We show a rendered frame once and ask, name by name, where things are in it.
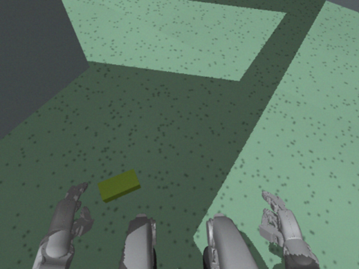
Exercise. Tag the left robot arm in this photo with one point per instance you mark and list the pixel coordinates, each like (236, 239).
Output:
(55, 251)

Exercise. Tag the right robot arm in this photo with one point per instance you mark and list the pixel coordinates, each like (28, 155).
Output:
(298, 255)

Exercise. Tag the carton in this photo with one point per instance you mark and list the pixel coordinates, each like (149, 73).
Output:
(118, 186)

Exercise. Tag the right robot hand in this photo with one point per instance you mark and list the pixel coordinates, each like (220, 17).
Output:
(284, 224)

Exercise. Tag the left robot hand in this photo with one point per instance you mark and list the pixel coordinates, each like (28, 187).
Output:
(63, 217)

